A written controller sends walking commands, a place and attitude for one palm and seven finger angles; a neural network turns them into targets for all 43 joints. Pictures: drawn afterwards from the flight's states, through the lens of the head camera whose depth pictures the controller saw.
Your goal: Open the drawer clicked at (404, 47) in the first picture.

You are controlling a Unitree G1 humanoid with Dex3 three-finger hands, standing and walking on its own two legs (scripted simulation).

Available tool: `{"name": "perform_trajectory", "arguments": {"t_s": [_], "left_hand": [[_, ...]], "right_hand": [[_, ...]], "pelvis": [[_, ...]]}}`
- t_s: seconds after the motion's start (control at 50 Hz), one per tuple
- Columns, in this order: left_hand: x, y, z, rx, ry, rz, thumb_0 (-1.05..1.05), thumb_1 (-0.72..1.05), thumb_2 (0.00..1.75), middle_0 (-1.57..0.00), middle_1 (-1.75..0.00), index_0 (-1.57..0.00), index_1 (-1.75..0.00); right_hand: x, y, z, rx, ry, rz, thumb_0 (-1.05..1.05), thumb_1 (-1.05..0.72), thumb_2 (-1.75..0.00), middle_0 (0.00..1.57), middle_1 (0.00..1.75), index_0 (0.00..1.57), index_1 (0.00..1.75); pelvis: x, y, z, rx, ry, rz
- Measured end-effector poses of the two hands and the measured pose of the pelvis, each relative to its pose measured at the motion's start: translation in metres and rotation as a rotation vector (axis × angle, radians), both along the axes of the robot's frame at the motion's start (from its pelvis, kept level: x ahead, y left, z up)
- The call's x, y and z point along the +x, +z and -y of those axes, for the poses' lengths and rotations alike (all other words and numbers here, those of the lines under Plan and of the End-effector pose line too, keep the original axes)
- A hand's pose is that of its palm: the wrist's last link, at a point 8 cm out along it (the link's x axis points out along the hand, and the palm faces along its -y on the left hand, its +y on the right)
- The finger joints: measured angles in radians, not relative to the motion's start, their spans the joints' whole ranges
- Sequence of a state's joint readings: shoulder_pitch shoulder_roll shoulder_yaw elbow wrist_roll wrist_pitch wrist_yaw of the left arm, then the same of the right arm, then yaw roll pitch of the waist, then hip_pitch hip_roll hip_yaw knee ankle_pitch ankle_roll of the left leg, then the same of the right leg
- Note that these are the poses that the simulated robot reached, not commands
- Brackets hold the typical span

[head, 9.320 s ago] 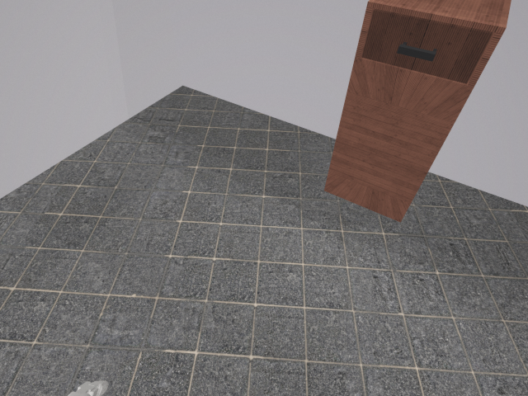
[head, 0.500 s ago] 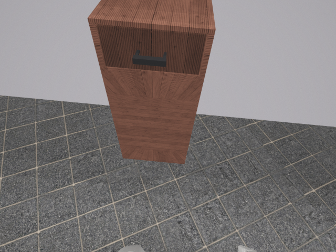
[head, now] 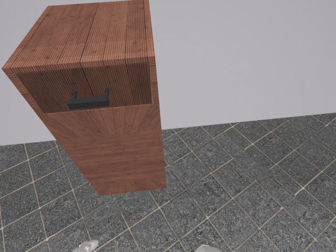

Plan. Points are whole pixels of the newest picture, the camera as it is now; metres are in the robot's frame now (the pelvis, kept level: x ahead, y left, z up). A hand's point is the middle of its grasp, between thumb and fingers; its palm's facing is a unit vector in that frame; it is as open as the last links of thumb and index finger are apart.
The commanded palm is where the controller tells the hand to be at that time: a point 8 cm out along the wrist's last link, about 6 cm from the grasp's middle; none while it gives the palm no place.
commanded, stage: come to a stop and stand still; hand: left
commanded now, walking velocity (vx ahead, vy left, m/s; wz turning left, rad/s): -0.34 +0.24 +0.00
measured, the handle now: (89, 97) +0.53 +0.24 +0.06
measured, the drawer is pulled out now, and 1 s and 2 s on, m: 0.00 0.00 0.00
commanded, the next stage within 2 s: look again from close up in 1.56 s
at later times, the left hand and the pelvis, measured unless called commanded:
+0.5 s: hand out of the picture +0.01 +0.19 -0.14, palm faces +0.13 -0.95 -0.29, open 7.4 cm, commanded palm none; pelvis -0.02 -0.02 +0.02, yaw +3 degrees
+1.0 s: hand out of the picture -0.04 +0.17 -0.16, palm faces +0.00 -0.98 -0.19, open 7.3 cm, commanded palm none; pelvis -0.04 -0.01 +0.02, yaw +1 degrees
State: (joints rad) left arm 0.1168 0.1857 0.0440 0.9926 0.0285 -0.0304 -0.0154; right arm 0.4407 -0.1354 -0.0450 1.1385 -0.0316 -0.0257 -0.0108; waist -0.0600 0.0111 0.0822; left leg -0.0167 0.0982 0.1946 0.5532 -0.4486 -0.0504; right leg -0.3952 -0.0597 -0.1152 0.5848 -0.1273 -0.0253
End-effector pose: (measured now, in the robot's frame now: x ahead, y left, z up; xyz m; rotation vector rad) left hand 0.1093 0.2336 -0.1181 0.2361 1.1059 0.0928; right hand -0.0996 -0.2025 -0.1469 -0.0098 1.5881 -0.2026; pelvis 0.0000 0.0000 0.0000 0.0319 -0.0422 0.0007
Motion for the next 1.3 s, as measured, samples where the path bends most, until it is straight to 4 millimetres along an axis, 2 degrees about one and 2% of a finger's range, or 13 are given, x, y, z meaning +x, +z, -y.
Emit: {"name": "perform_trajectory", "arguments": {"t_s": [0.1,0.16,0.24,0.34,0.46,0.54,0.62,0.72,0.82,0.9,1.06,1.16,1.3], "left_hand": [[-0.002,0.000,0.034,-0.009,0.024,-0.050,0.00,0.91,0.89,-0.19,-0.30,-0.20,-0.30],[-0.004,0.007,0.038,0.012,0.080,-0.047,-0.02,0.94,0.89,-0.20,-0.30,-0.20,-0.30],[-0.015,0.014,0.036,0.031,0.116,-0.054,-0.02,0.93,0.89,-0.20,-0.30,-0.20,-0.30],[-0.045,0.018,0.025,0.051,0.164,-0.077,-0.01,0.92,0.89,-0.20,-0.30,-0.20,-0.30],[-0.093,0.015,0.006,0.053,0.207,-0.123,0.00,0.91,0.89,-0.20,-0.30,-0.20,-0.30],[-0.123,0.008,-0.011,0.035,0.222,-0.153,0.00,0.91,0.89,-0.20,-0.30,-0.20,-0.30],[-0.149,-0.006,-0.026,-0.005,0.233,-0.192,0.00,0.91,0.89,-0.20,-0.30,-0.20,-0.30],[-0.179,-0.005,-0.025,-0.060,0.250,-0.247,0.00,0.91,0.89,-0.19,-0.30,-0.20,-0.30],[-0.203,-0.009,-0.014,-0.078,0.217,-0.353,0.00,0.91,0.89,-0.19,-0.30,-0.20,-0.30],[-0.195,-0.009,-0.001,-0.078,0.165,-0.410,0.00,0.91,0.89,-0.19,-0.30,-0.20,-0.30],[-0.124,-0.006,0.027,-0.005,0.123,-0.266,0.02,0.94,0.89,-0.20,-0.30,-0.20,-0.30],[-0.101,0.002,0.041,0.010,0.156,-0.174,0.01,0.95,0.89,-0.20,-0.30,-0.20,-0.30],[-0.103,-0.007,0.051,-0.007,0.193,-0.192,0.00,0.97,0.89,-0.20,-0.30,-0.20,-0.30]], "right_hand": [[0.026,-0.002,0.022,0.012,0.010,-0.031,0.00,-0.91,-0.90,0.20,0.30,0.20,0.30],[0.055,-0.001,0.034,0.010,0.042,0.005,0.00,-0.91,-0.90,0.20,0.30,0.20,0.30],[0.097,-0.002,0.049,0.003,0.099,0.080,0.00,-0.91,-0.90,0.20,0.30,0.20,0.30],[0.141,0.002,0.063,-0.027,0.161,0.199,0.00,-0.91,-0.90,0.20,0.30,0.20,0.30],[0.162,0.017,0.063,-0.061,0.209,0.310,0.00,-0.91,-0.90,0.19,0.30,0.20,0.30],[0.145,0.028,0.051,-0.083,0.221,0.335,0.00,-0.91,-0.90,0.19,0.30,0.20,0.30],[0.096,0.029,0.031,-0.114,0.206,0.292,0.00,-0.91,-0.90,0.19,0.30,0.20,0.30],[0.033,0.038,0.004,-0.086,0.192,0.130,0.00,-0.91,-0.90,0.20,0.30,0.20,0.30],[0.003,0.038,-0.011,-0.066,0.128,0.079,0.00,-0.91,-0.90,0.20,0.30,0.20,0.30],[-0.013,0.036,-0.013,-0.053,0.074,0.051,0.00,-0.91,-0.90,0.20,0.30,0.20,0.30],[-0.028,0.015,0.010,0.017,0.034,-0.056,0.00,-0.91,-0.90,0.20,0.30,0.20,0.30],[0.007,0.009,0.034,0.015,0.092,-0.028,0.00,-0.91,-0.90,0.20,0.30,0.20,0.30],[0.081,0.008,0.056,-0.036,0.147,0.136,0.00,-0.91,-0.90,0.20,0.30,0.20,0.30]], "pelvis": [[0.015,0.004,0.020,-0.008,0.016,0.009],[0.016,0.010,0.027,0.000,0.029,-0.003],[0.011,0.014,0.032,0.012,0.040,-0.018],[-0.002,0.016,0.030,0.024,0.047,-0.025],[-0.018,0.018,0.021,0.031,0.052,-0.028],[-0.031,0.019,0.009,0.019,0.050,-0.035],[-0.045,0.016,-0.008,-0.034,0.063,-0.037],[-0.050,0.027,-0.016,-0.054,0.078,-0.044],[-0.048,0.026,-0.016,-0.034,0.043,-0.061],[-0.044,0.025,-0.008,-0.026,0.027,-0.066],[-0.032,0.014,0.026,-0.022,0.032,-0.059],[-0.023,0.016,0.039,-0.032,0.067,-0.046],[-0.013,0.014,0.049,-0.030,0.064,-0.017]]}}
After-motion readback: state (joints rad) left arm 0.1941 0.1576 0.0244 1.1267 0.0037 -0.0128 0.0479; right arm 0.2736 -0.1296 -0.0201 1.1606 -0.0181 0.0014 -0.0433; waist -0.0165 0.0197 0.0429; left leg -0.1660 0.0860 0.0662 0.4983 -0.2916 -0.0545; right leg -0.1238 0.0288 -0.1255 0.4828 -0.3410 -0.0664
